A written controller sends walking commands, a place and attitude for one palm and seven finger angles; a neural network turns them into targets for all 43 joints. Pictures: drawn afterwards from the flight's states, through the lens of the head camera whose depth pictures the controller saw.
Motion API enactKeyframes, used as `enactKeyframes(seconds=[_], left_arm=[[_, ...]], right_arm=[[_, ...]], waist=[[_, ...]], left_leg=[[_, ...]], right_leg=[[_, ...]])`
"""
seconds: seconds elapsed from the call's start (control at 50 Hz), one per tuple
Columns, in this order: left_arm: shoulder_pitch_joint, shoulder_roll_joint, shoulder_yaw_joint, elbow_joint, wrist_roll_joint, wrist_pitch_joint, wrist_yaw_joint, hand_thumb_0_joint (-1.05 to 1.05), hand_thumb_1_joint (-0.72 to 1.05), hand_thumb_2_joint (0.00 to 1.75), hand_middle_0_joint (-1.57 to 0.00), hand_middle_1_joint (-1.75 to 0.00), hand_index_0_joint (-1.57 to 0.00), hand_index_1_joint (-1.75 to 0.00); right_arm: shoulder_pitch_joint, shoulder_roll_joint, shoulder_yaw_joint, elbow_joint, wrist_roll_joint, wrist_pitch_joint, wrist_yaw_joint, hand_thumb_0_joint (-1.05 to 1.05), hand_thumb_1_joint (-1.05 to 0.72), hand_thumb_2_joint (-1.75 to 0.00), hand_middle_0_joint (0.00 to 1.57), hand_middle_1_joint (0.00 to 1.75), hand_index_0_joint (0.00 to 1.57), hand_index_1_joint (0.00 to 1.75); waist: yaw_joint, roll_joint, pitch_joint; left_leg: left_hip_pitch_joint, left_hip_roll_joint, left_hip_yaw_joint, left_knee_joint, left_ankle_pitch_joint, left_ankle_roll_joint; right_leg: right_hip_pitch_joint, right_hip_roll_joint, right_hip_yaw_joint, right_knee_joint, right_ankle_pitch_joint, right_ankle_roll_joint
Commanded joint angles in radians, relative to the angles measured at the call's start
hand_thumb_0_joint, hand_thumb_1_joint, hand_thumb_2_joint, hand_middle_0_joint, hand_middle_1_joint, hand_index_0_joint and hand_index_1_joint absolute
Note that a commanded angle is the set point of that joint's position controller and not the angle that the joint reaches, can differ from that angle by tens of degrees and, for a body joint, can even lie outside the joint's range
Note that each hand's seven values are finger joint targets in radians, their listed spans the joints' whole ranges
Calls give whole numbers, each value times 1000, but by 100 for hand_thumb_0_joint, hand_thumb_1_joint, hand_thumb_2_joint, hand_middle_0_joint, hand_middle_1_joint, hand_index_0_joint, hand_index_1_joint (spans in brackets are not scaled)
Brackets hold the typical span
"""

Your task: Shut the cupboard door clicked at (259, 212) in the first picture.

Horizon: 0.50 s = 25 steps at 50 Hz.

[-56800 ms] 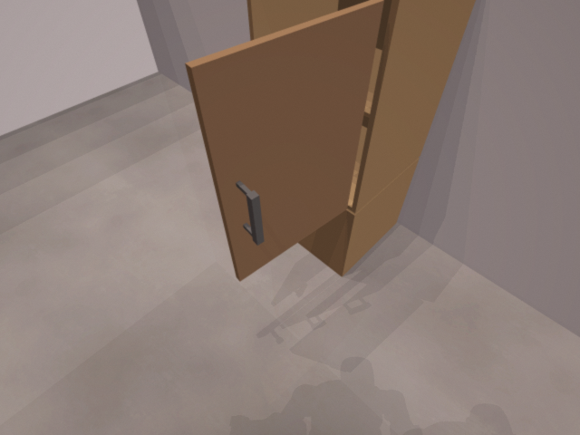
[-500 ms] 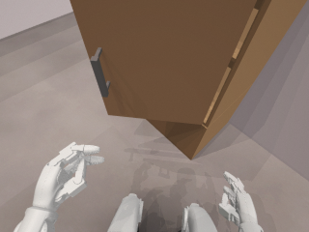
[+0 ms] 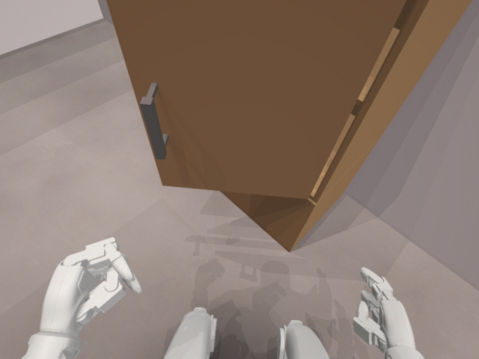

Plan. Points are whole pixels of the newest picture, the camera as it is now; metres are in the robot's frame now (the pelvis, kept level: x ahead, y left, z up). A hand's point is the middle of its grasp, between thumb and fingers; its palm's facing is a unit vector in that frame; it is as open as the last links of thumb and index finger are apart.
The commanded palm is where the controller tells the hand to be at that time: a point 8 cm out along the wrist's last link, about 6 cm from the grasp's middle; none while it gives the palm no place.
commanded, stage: raise the hand and make a fist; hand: left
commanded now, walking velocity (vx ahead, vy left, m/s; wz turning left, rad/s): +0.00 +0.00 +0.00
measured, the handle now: (157, 123) +0.52 +0.21 +0.05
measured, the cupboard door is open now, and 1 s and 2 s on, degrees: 40 40 40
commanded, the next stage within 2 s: bring the fist close to the handle in 0.76 s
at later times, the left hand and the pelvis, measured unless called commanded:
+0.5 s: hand (127, 273) +0.23 +0.18 +0.05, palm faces -0.01 -1.00 -0.04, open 3.1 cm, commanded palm +0.21 +0.23 +0.06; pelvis +0.01 -0.01 +0.00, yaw +0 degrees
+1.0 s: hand (134, 269) +0.23 +0.17 +0.05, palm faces -0.01 -1.00 -0.05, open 3.1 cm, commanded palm +0.23 +0.22 +0.06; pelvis +0.00 -0.01 +0.00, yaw +0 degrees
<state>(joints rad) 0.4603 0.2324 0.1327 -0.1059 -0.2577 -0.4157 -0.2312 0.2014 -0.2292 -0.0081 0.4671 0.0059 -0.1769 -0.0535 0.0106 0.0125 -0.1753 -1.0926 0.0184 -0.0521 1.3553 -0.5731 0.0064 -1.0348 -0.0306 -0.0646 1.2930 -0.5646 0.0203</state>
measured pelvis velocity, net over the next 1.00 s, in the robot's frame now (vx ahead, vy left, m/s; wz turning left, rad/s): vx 0.00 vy -0.01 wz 0.01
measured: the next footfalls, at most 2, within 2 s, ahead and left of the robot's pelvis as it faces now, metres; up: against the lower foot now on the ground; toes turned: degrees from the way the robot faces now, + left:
none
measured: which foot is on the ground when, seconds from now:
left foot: down 0.00-1.00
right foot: down 0.00-1.00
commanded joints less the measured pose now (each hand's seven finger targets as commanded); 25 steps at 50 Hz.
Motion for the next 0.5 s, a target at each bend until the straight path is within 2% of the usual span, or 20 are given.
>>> enactKeyframes(seconds=[0.0,0.08,0.16,0.18,0.2,0.26,0.3,0.34,0.4,0.42,0.48], left_arm=[[-18,93,51,-198,-17,-48,-10,0,90,90,-126,-146,-126,-146],[-49,110,70,-181,-22,-37,-20,0,90,90,-130,-150,-130,-150],[-75,110,70,-196,-29,-41,-29,0,90,90,-130,-150,-130,-150],[-71,127,91,-188,-31,-39,-28,0,90,90,-130,-150,-130,-150],[-70,119,85,-201,-31,-42,-31,0,90,90,-130,-150,-130,-150],[-75,113,89,-172,-39,-39,-38,0,90,90,-130,-150,-130,-150],[-83,124,91,-170,-37,-34,-41,0,90,90,-130,-150,-130,-150],[-88,120,93,-151,-43,-31,-44,0,90,90,-130,-150,-130,-150],[-71,124,103,-145,-48,-33,-43,0,90,90,-130,-150,-130,-150],[-78,115,95,-141,-53,-35,-45,0,90,90,-130,-150,-130,-150],[-82,134,107,-156,-51,-48,-40,0,90,90,-130,-150,-130,-150]], right_arm=[[-15,-131,-52,-153,6,-35,-9,0,-90,-90,20,30,20,30],[-9,-134,-47,-156,5,-29,-11,0,-90,-90,20,30,20,30],[-7,-135,-43,-158,5,-30,-10,0,-90,-90,20,30,20,30],[-6,-134,-45,-155,4,-29,-12,0,-90,-90,20,30,20,30],[-6,-134,-44,-157,4,-30,-11,0,-90,-90,20,30,20,30],[-2,-135,-47,-152,7,-28,-10,0,-90,-90,20,30,20,30],[-3,-137,-45,-152,8,-29,-11,0,-90,-90,20,30,20,30],[-3,-138,-46,-150,10,-28,-12,0,-90,-90,20,30,20,30],[-2,-138,-49,-154,11,-27,-13,0,-90,-90,20,30,20,30],[-3,-134,-49,-151,12,-28,-13,0,-90,-90,20,30,20,30],[2,-136,-50,-148,11,-28,-13,0,-90,-90,20,30,20,30]], waist=[[-7,72,-201],[-13,56,-192],[-13,67,-214],[-6,63,-219],[-4,71,-237],[-9,36,-234],[-7,59,-236],[-9,40,-218],[0,26,-234],[-7,16,-231],[-4,41,-233]], left_leg=[[206,-22,-17,-262,172,2],[197,-22,-20,-256,169,4],[209,-22,-17,-251,177,1],[203,-22,-15,-247,190,3],[213,-23,-11,-245,210,2],[204,-21,-9,-241,211,2],[200,-23,-4,-239,213,4],[186,-24,-2,-238,200,4],[177,-26,4,-237,209,6],[170,-27,8,-230,203,8],[174,-27,9,-227,216,9]], right_leg=[[122,56,-15,-173,124,-53],[122,61,-13,-177,126,-54],[125,58,-11,-177,131,-53],[138,60,-7,-176,141,-55],[144,57,-8,-171,158,-55],[148,57,-8,-175,161,-51],[149,55,-2,-176,164,-51],[154,54,5,-187,150,-50],[180,52,12,-191,155,-50],[182,50,20,-199,149,-47],[181,53,21,-192,162,-51]])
